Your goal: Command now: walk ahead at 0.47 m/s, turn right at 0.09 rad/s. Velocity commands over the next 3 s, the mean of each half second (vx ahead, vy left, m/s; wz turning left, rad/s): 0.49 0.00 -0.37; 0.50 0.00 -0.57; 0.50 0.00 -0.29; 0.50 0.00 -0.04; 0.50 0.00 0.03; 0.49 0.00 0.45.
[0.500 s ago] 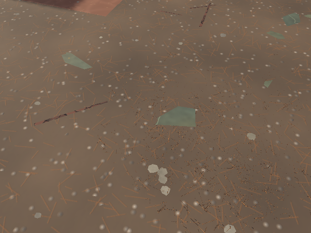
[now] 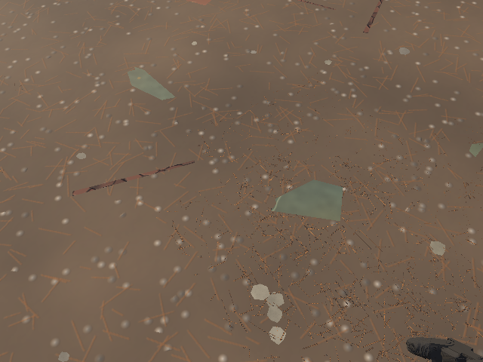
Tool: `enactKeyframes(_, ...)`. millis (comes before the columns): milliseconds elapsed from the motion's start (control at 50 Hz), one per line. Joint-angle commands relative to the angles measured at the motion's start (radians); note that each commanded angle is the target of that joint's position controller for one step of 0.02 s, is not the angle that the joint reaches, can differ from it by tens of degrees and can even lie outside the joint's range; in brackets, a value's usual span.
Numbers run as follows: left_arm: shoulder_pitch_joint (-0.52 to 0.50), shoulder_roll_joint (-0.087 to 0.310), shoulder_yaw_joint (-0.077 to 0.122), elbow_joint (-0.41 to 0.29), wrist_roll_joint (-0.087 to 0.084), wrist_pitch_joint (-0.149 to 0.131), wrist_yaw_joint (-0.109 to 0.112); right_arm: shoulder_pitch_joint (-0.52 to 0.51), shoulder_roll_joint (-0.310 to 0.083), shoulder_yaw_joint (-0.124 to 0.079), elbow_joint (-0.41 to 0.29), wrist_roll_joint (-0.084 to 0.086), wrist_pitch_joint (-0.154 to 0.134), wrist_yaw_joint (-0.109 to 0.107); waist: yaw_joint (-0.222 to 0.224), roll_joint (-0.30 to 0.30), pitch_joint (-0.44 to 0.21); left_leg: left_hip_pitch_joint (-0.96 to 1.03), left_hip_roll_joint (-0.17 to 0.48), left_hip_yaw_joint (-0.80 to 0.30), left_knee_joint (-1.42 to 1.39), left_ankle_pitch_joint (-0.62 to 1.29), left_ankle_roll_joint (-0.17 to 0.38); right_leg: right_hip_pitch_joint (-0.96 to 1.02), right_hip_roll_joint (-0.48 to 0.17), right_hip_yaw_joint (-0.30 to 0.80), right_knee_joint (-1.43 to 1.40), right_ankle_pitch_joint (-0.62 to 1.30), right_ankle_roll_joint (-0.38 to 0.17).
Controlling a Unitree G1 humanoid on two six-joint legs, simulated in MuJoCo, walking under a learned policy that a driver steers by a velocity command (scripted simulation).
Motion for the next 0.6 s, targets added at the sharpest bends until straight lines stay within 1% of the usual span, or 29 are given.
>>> enactKeyframes(20,0.033,0.175,0.039,-0.023,-0.007,0.004,0.008,-0.125,-0.088,-0.018,-0.100,0.001,-0.027,0.015,-0.051,-0.111,0.102,0.018,-0.025,-0.002,-0.057,-0.052,0.035,-0.045,-0.301,0.115,0.043,0.558,-0.124)
enactKeyframes(40,0.018,0.192,0.045,-0.030,-0.006,0.007,0.009,-0.078,-0.113,-0.028,-0.092,-0.001,-0.030,0.013,-0.086,-0.132,0.060,0.103,-0.053,0.011,-0.060,-0.091,0.049,-0.032,-0.302,0.120,0.108,0.722,-0.115)
enactKeyframes(60,-0.002,0.205,0.049,-0.038,-0.002,0.014,0.008,0.026,-0.148,-0.045,-0.067,0.000,-0.031,0.007,-0.146,-0.153,-0.015,0.253,-0.086,0.032,-0.062,-0.114,0.069,-0.042,-0.285,0.113,0.230,0.896,-0.103)
enactKeyframes(80,-0.027,0.193,0.043,-0.052,0.006,0.019,0.007,0.218,-0.194,-0.070,-0.012,0.002,-0.030,-0.004,-0.240,-0.148,-0.132,0.521,-0.077,0.021,-0.060,-0.097,0.099,-0.144,-0.234,0.087,0.440,0.902,-0.072)
enactKeyframes(100,-0.017,0.143,0.024,-0.084,0.027,0.018,0.006,0.414,-0.275,-0.089,0.025,-0.017,-0.026,-0.020,-0.286,-0.025,-0.307,0.873,0.143,-0.221,-0.020,-0.146,0.158,-0.398,-0.156,0.057,0.770,0.535,-0.043)
enactKeyframes(120,0.142,-0.013,-0.013,-0.076,0.000,0.000,-0.003,0.436,-0.293,-0.084,0.048,-0.029,-0.024,-0.007,-0.187,0.257,-0.475,1.131,0.369,-0.703,-0.179,-0.407,0.297,-0.728,0.013,0.105,1.088,-0.246,0.000)
enactKeyframes(140,0.053,0.124,0.021,-0.074,-0.032,-0.016,-0.004,0.400,-0.186,-0.058,0.040,-0.024,-0.026,-0.008,-0.223,0.148,-0.368,1.011,0.331,-0.714,-0.273,-0.501,0.242,-0.807,-0.036,0.201,1.189,-0.244,-0.012)
enactKeyframes(160,-0.051,0.173,0.039,-0.116,-0.051,-0.023,0.000,0.306,-0.148,-0.045,0.035,-0.018,-0.031,-0.011,-0.200,0.109,-0.197,0.852,0.304,-0.540,-0.301,-0.465,0.191,-0.858,-0.082,0.166,1.194,-0.146,-0.022)
enactKeyframes(180,-0.091,0.159,0.040,-0.125,-0.043,-0.022,0.009,0.227,-0.128,-0.037,0.030,-0.019,-0.037,-0.010,-0.163,0.029,-0.117,0.692,0.273,-0.416,-0.333,-0.342,0.171,-0.815,-0.132,0.148,1.158,-0.051,-0.020)
enactKeyframes(200,-0.099,0.142,0.047,-0.124,-0.027,-0.015,0.014,0.183,-0.102,-0.032,0.035,-0.027,-0.043,-0.007,-0.132,0.017,-0.070,0.578,0.235,-0.311,-0.366,-0.255,0.154,-0.767,-0.161,0.147,1.113,0.006,-0.018)
enactKeyframes(220,-0.063,0.113,0.049,-0.119,-0.026,0.000,0.012,0.161,-0.087,-0.029,0.045,-0.039,-0.048,-0.005,-0.097,0.051,-0.063,0.509,0.206,-0.229,-0.394,-0.215,0.142,-0.701,-0.187,0.157,1.088,0.041,-0.018)
enactKeyframes(240,-0.046,0.090,0.049,-0.118,-0.029,0.014,0.010,0.151,-0.075,-0.029,0.054,-0.040,-0.051,-0.003,-0.082,0.059,-0.051,0.471,0.191,-0.177,-0.419,-0.197,0.146,-0.678,-0.194,0.151,1.071,0.047,-0.017)
enactKeyframes(260,-0.048,0.078,0.050,-0.125,-0.031,0.028,0.010,0.151,-0.077,-0.030,0.065,-0.037,-0.055,-0.005,-0.073,0.056,-0.031,0.440,0.187,-0.128,-0.438,-0.171,0.152,-0.683,-0.200,0.143,1.060,0.050,-0.014)
enactKeyframes(300,-0.102,0.083,0.056,-0.161,-0.024,0.047,0.014,0.159,-0.105,-0.038,0.082,-0.038,-0.059,-0.014,-0.067,0.042,0.011,0.415,0.191,-0.064,-0.469,-0.136,0.163,-0.749,-0.210,0.147,1.020,0.105,-0.004)
enactKeyframes(320,-0.132,0.089,0.058,-0.178,-0.020,0.051,0.013,0.168,-0.118,-0.041,0.089,-0.041,-0.058,-0.021,-0.070,0.029,0.026,0.422,0.194,-0.039,-0.478,-0.125,0.167,-0.790,-0.211,0.155,0.986,0.148,0.004)
enactKeyframes(340,-0.160,0.092,0.059,-0.193,-0.017,0.050,0.011,0.180,-0.127,-0.043,0.095,-0.043,-0.056,-0.027,-0.075,0.020,0.036,0.437,0.193,-0.014,-0.482,-0.110,0.168,-0.823,-0.209,0.160,0.941,0.197,0.010)
enactKeyframes(380,-0.209,0.091,0.058,-0.214,-0.014,0.041,-0.002,0.199,-0.144,-0.046,0.101,-0.044,-0.050,-0.038,-0.088,0.008,0.042,0.474,0.182,0.044,-0.481,-0.069,0.159,-0.847,-0.199,0.147,0.827,0.297,0.017)
enactKeyframes(420,-0.281,0.081,0.051,-0.240,-0.011,0.033,-0.019,0.215,-0.163,-0.049,0.103,-0.041,-0.043,-0.046,-0.112,-0.006,0.052,0.500,0.172,0.103,-0.479,-0.036,0.146,-0.834,-0.188,0.097,0.707,0.371,0.016)
enactKeyframes(480,-0.398,0.066,0.037,-0.294,-0.008,0.029,-0.041,0.279,-0.187,-0.055,0.118,-0.029,-0.026,-0.053,-0.161,-0.026,0.081,0.597,0.198,0.148,-0.456,-0.004,0.141,-0.864,-0.176,0.037,0.591,0.377,0.004)
enactKeyframes(520,-0.447,0.069,0.034,-0.332,-0.011,0.029,-0.055,0.312,-0.199,-0.060,0.127,-0.020,-0.008,-0.052,-0.175,-0.019,0.090,0.684,0.221,0.167,-0.414,0.046,0.132,-0.889,-0.165,0.011,0.544,0.320,-0.012)
enactKeyframes(540,-0.458,0.075,0.035,-0.349,-0.012,0.030,-0.062,0.317,-0.207,-0.063,0.128,-0.015,0.000,-0.052,-0.171,-0.010,0.088,0.717,0.231,0.177,-0.384,0.105,0.124,-0.884,-0.153,-0.006,0.527,0.276,-0.024)
enactKeyframes(560,-0.451,0.088,0.040,-0.361,-0.013,0.032,-0.067,0.307,-0.218,-0.066,0.124,-0.011,0.008,-0.052,-0.155,0.003,0.073,0.738,0.236,0.193,-0.338,0.230,0.113,-0.846,-0.130,-0.030,0.513,0.228,-0.040)
enactKeyframes(580,-0.426,0.107,0.049,-0.368,-0.014,0.035,-0.070,0.292,-0.234,-0.070,0.117,-0.008,0.015,-0.055,-0.131,0.027,0.040,0.753,0.236,0.208,-0.270,0.409,0.100,-0.782,-0.095,-0.062,0.512,0.176,-0.059)
enactKeyframes(600,-0.362,0.134,0.064,-0.363,-0.015,0.038,-0.070,0.277,-0.248,-0.075,0.109,-0.005,0.023,-0.057,-0.089,0.050,-0.009,0.755,0.232,0.220,-0.161,0.579,0.088,-0.685,-0.052,-0.092,0.516,0.126,-0.081)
